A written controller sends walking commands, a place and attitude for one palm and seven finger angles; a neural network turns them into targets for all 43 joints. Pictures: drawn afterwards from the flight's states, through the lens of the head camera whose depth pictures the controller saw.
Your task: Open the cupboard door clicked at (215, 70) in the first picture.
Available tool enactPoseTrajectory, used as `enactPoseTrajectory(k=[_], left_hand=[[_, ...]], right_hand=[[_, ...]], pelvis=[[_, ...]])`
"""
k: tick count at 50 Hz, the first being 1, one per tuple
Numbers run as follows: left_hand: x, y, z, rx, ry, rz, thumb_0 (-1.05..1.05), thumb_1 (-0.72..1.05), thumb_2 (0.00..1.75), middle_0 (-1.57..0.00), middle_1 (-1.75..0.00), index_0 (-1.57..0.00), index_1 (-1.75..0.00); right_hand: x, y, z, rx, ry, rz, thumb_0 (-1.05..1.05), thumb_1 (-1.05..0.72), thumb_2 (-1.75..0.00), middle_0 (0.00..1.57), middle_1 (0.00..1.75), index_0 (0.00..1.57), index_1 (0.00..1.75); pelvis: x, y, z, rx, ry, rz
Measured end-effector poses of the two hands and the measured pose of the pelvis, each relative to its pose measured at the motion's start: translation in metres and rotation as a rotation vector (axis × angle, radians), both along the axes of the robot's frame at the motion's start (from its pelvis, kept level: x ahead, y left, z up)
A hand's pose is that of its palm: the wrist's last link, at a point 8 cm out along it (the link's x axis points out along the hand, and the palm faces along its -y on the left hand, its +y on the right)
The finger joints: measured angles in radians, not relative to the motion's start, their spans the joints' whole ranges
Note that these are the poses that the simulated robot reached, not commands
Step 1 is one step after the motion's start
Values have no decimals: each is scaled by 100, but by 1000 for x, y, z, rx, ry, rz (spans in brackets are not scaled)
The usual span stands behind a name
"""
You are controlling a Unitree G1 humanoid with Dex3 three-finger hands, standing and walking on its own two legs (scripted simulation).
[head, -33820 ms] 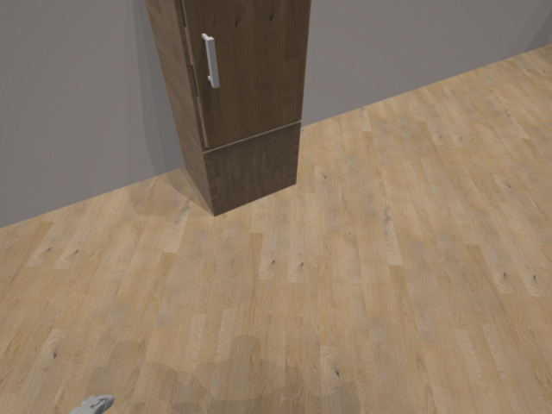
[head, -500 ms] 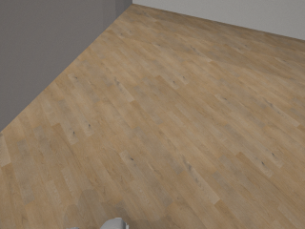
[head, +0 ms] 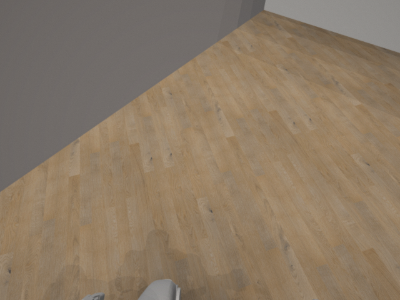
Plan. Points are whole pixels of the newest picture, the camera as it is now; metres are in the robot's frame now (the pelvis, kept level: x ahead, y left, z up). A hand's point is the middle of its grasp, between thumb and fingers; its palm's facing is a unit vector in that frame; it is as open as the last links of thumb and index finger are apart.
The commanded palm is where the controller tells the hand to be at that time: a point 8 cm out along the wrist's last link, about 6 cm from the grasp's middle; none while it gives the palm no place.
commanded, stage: turn to face it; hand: left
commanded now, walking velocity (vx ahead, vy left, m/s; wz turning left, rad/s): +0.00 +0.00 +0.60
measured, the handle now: out of the picture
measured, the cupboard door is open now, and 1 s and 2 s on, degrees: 36 36 36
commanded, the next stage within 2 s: none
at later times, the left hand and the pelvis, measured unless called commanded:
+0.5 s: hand out of the picture +0.06 +0.22 -0.16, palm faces +0.29 -0.91 -0.28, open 7.4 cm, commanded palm none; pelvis +0.02 -0.02 +0.00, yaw +17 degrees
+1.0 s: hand out of the picture -0.05 +0.20 -0.18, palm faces +0.58 -0.78 -0.23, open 7.4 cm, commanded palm none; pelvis +0.02 -0.02 -0.01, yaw +35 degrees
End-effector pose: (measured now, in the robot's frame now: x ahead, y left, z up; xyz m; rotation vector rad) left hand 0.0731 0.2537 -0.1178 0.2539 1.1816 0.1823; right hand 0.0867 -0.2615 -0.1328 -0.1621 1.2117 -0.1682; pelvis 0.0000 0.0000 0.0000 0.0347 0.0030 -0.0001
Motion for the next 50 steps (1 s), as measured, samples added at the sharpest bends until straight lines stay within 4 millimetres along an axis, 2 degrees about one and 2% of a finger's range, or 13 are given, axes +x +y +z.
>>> enactPoseTrajectory(k=[6,9,12,19,23,26,29,33,39,44,47,50], left_hand=[[-32,-6,-13,-63,51,83,1,90,90,-20,-30,-20,-30],[-49,3,-31,-92,69,144,1,90,90,-20,-30,-20,-30],[-60,14,-40,-90,100,193,1,90,90,-20,-30,-20,-30],[-49,22,-21,-58,34,259,1,91,90,-20,-30,-19,-29],[-37,17,-10,-25,-19,277,1,91,90,-20,-30,-19,-29],[-33,8,-6,10,-64,292,1,90,90,-20,-30,-19,-29],[-42,-4,-1,24,-70,318,1,90,90,-20,-30,-20,-29],[-60,-22,2,-3,-39,376,1,90,90,-20,-30,-20,-30],[-96,-38,-13,-72,7,465,1,90,90,-20,-30,-20,-30],[-136,-32,-41,-116,52,569,1,90,90,-20,-30,-20,-30],[-150,-25,-43,-107,80,618,1,90,90,-20,-30,-20,-30],[-153,-18,-34,-89,59,655,1,90,90,-20,-30,-20,-30]], right_hand=[[37,14,13,-16,-23,105,1,-91,-90,20,30,19,30],[58,27,10,-41,-61,169,0,-91,-90,20,30,19,30],[67,37,12,-57,-76,213,0,-91,-90,20,30,19,30],[63,38,15,-63,-20,269,0,-91,-90,20,30,20,30],[63,27,6,-44,16,288,0,-91,-90,21,30,20,30],[69,14,-7,-25,31,297,0,-90,-90,21,30,20,30],[80,6,-11,-21,45,320,0,-91,-90,20,30,20,30],[98,8,-1,-20,48,363,1,-91,-90,20,30,20,30],[134,36,14,-31,7,476,1,-91,-90,20,30,19,30],[162,73,12,-57,-83,587,0,-91,-90,20,30,19,30],[164,87,17,-68,-93,635,0,-91,-90,20,30,19,30],[161,92,21,-76,-75,667,0,-91,-90,20,30,20,30]], pelvis=[[5,2,3,8,8,76],[8,12,-9,-20,9,120],[6,13,-12,-17,6,152],[10,4,-1,-41,6,229],[14,-9,-1,-42,6,273],[20,-23,-9,-27,11,309],[22,-30,-8,-26,-5,354],[26,-32,1,-9,-8,405],[27,-29,4,3,-6,479],[22,-14,-14,-29,-5,553],[20,-14,-12,-30,-9,582],[21,-15,-5,-43,-10,618]])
